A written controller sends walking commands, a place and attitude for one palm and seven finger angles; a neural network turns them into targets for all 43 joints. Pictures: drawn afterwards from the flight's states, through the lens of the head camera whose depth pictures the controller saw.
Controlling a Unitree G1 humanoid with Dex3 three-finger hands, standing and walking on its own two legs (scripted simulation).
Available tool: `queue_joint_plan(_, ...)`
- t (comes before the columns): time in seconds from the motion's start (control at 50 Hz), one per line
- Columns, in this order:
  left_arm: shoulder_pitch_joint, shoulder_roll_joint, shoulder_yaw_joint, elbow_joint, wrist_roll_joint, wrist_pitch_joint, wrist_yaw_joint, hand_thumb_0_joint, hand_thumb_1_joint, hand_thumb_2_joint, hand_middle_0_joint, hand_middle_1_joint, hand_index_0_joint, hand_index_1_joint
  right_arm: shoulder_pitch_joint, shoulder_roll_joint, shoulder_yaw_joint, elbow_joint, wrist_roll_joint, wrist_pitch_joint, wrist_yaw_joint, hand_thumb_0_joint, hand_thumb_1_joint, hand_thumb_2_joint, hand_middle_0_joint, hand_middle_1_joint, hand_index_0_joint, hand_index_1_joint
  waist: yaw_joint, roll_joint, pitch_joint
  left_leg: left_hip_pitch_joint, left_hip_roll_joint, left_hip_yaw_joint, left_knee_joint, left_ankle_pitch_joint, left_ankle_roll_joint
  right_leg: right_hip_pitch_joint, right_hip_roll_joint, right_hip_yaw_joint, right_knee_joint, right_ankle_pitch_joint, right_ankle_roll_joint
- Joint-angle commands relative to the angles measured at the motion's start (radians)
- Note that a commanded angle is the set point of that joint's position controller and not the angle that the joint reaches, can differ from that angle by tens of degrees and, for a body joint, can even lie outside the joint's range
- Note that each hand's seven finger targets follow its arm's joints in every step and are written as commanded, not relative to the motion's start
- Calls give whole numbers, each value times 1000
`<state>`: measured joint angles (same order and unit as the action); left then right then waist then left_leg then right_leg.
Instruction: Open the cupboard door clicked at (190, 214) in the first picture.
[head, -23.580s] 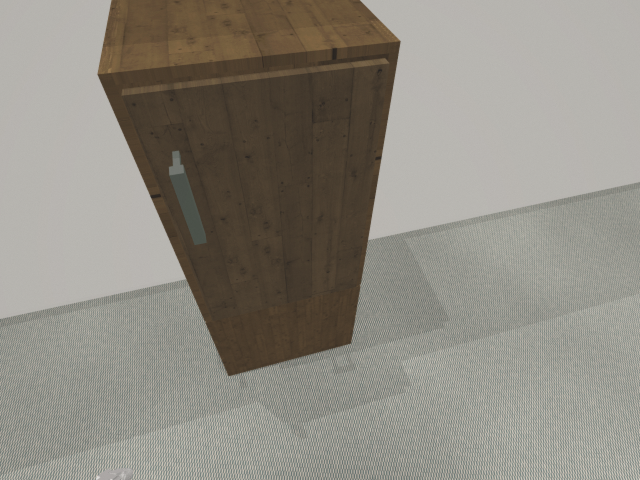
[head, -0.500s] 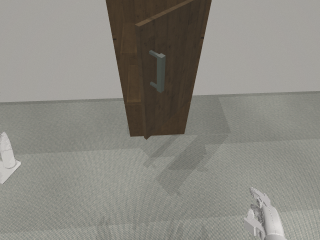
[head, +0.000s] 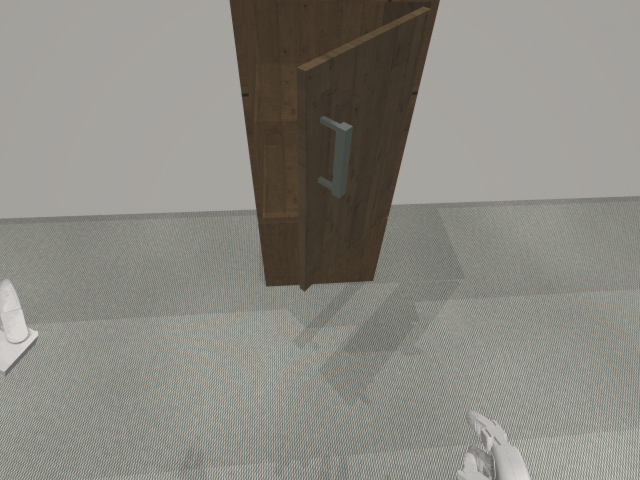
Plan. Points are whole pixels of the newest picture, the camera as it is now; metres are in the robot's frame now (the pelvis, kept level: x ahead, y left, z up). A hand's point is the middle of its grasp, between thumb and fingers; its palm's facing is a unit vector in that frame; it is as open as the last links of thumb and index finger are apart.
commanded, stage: stop stepping back and stand still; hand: left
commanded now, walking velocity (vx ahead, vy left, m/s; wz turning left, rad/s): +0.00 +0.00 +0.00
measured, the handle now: (332, 158) +0.64 +0.02 +0.04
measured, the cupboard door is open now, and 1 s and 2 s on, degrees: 45 45 45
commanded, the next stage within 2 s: let the arm hang, fingers relaxed in 0.04 s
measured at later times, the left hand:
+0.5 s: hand out of the picture +0.02 +0.16 -0.18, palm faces +0.01 -0.98 -0.18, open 7.1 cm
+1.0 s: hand out of the picture -0.01 +0.14 -0.17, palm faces +0.05 -0.98 -0.19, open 7.4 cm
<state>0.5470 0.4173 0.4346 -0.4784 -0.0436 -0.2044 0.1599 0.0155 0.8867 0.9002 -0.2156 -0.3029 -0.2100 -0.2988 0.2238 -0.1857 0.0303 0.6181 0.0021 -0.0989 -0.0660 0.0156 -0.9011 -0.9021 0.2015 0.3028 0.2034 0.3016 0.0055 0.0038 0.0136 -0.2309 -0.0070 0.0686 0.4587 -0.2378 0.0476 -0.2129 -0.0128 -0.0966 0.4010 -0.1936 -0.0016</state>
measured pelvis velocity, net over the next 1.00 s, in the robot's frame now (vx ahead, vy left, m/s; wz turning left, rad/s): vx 0.00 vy -0.02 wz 0.01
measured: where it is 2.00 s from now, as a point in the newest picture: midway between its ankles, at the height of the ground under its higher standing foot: outside the picture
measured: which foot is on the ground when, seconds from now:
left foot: down 0.00-1.00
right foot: down 0.00-1.00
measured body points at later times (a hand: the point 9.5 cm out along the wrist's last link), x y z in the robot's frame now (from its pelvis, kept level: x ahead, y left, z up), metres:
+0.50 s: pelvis -0.01 -0.01 +0.00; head +0.01 +0.01 +0.44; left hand +0.02 +0.22 -0.16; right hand +0.03 -0.27 -0.14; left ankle +0.01 +0.08 -0.74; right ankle +0.01 -0.12 -0.74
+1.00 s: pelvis +0.00 -0.02 +0.00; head +0.00 -0.03 +0.45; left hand -0.01 +0.20 -0.16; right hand -0.03 -0.22 -0.17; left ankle +0.01 +0.08 -0.74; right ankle +0.01 -0.12 -0.74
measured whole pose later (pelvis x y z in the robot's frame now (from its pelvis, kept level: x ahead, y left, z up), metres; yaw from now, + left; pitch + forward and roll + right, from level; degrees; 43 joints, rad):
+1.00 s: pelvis +0.00 -0.02 +0.00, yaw +1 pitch -1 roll +0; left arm 0.28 0.13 0.00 1.13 0.01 -0.01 0.04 0.01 0.91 0.90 -0.20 -0.30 -0.20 -0.30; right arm 0.31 -0.11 0.02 1.16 -0.02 0.01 -0.03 0.01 -0.91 -0.90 0.20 0.30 0.20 0.30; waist -0.01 0.01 0.03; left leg -0.18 -0.01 0.06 0.41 -0.21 0.03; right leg -0.19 -0.01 -0.10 0.43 -0.21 -0.03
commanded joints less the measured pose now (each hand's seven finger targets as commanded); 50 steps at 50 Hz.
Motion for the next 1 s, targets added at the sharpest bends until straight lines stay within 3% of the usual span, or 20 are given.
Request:
queue_joint_plan(0.0, -24, 126, 69, -110, -3, -36, 3, 0, 900, 900, -200, -300, -200, -300, -98, -152, -63, -152, 3, -52, -9, 0, -900, -900, 200, 300, 200, 300, -1, 65, -67, -118, 96, -123, -166, 58, -45, 145, -17, 85, -27, 82, 14)
queue_joint_plan(0.08, -67, 132, 55, -163, 6, -40, 5, 0, 900, 900, -200, -300, -200, -300, -97, -154, -65, -158, 4, -52, -10, 0, -900, -900, 200, 300, 200, 300, 2, 48, -84, -119, 85, -125, -173, 39, -38, 169, -11, 83, -25, 85, 16)
queue_joint_plan(0.1, -76, 166, 81, -186, 8, -43, 8, 0, 900, 900, -200, -300, -200, -300, -108, -156, -68, -157, 1, -55, -13, 0, -900, -900, 200, 300, 200, 300, 4, 57, -89, -111, 81, -122, -169, 33, -39, 166, -14, 89, -34, 83, 15)
queue_joint_plan(0.12, -102, -15, -340, 627, 85, 91, -126, 0, 900, 900, -200, -300, -200, -300, -161, -324, -107, 92, 2, -98, 82, 0, -900, -900, 200, 300, 200, 300, -32, 53, 42, -171, 109, -167, -6, 220, -24, -25, -99, 46, 99, 140, -17)
queue_joint_plan(0.14, -110, -27, -307, 667, 70, 168, -146, 0, 900, 900, -200, -300, -200, -300, -63, -281, -103, 104, -4, -24, 83, 0, -900, -900, 200, 300, 200, 300, -24, 75, -57, -49, 116, -127, -13, 320, -35, -60, -96, 109, 68, 92, -32)
queue_joint_plan(0.18, -155, -40, -320, 683, 71, 192, -151, 0, 900, 900, -200, -300, -200, -300, -51, -274, -94, 93, -17, 6, 77, 0, -900, -900, 200, 300, 200, 300, -26, 119, -68, -115, 159, -195, -62, 225, 10, -63, -52, 70, 153, -85, -26)
queue_joint_plan(0.22, -193, -14, -333, 782, 81, 184, -154, 0, 900, 900, -200, -300, -200, -300, -62, -281, -84, 95, -25, 21, 72, 0, -900, -900, 200, 300, 200, 300, -12, -18, -83, -124, 166, -235, -79, 213, 37, -3, -43, 91, 160, -85, -31)
queue_joint_plan(0.26, -226, 9, -345, 906, 84, 181, -158, 0, 900, 900, -200, -300, -200, -300, -79, -286, -78, 123, -29, 33, 73, 0, -900, -900, 200, 300, 200, 300, 1, -144, -110, -103, 138, -211, -53, 194, 26, 37, -78, 119, 96, -2, -39)
queue_joint_plan(0.3, -263, 11, -364, 1025, 79, 186, -153, 0, 900, 900, -200, -300, -200, -300, -67, -260, -68, 156, -27, 51, 73, 0, -900, -900, 200, 300, 200, 300, -6, -185, -120, -45, 97, -168, -20, 178, 6, 24, -119, 150, 59, 39, -56)
queue_joint_plan(0.34, -291, -21, -391, 1131, 70, 197, -149, 0, 900, 900, -200, -300, -200, -300, -54, -209, -47, 207, -28, 69, 72, 0, -900, -900, 200, 300, 200, 300, -16, -99, -85, -11, 72, -143, -33, 132, -8, -15, -134, 167, 28, 13, -59)
queue_joint_plan(0.38, -286, -40, -406, 1220, 63, 199, -145, 0, 900, 900, -200, -300, -200, -300, -51, -185, -37, 248, -29, 79, 69, 0, -900, -900, 200, 300, 200, 300, -13, 38, -67, -4, 82, -147, -77, 115, -11, -6, -115, 159, 18, -15, -46)
queue_joint_plan(0.48, -235, -78, -404, 1398, 56, 194, -138, 0, 900, 900, -200, -300, -200, -300, -9, -132, -33, 338, -26, 93, 56, 0, -900, -900, 200, 300, 200, 300, -3, 179, -39, -33, 82, -145, -113, 28, -19, 58, -113, 145, -37, -27, -48)
queue_joint_plan(0.6, -227, -106, -415, 1517, 50, 188, -137, 0, 900, 900, -200, -300, -200, -300, 82, -106, -34, 424, -21, 105, 48, 0, -900, -900, 200, 300, 200, 300, -13, 13, 37, -4, 85, -134, -113, 8, -20, 4, -117, 135, -101, -97, -49)
queue_joint_plan(0.66, -221, -128, -418, 1550, 50, 190, -134, 0, 900, 900, -200, -300, -200, -300, 120, -82, -31, 457, -23, 107, 44, 0, -900, -900, 200, 300, 200, 300, -19, -40, 59, 5, 86, -128, -124, 11, -16, -14, -114, 138, -109, -117, -47)
queue_joint_plan(0.76, -198, -152, -418, 1581, 49, 190, -127, 0, 900, 900, -200, -300, -200, -300, 145, -55, -27, 491, -23, 104, 41, 0, -900, -900, 200, 300, 200, 300, -14, -58, 60, 12, 87, -118, -129, 30, -14, -9, -111, 131, -101, -104, -43)
queue_joint_plan(0.84, -189, -165, -415, 1589, 50, 194, -124, 0, 900, 900, -200, -300, -200, -300, 155, -31, -25, 509, -24, 104, 40, 0, -900, -900, 200, 300, 200, 300, -10, -44, 92, -12, 82, -115, -138, 7, -13, -18, -110, 130, -100, -125, -42)
queue_joint_plan(0.98, -180, -188, -409, 1592, 50, 188, -121, 0, 900, 900, -200, -300, -200, -300, 165, -8, -25, 522, -24, 93, 34, 0, -900, -900, 200, 300, 200, 300, -6, 0, 70, -11, 89, -120, -144, 62, -15, 21, -106, 115, -72, -34, -41)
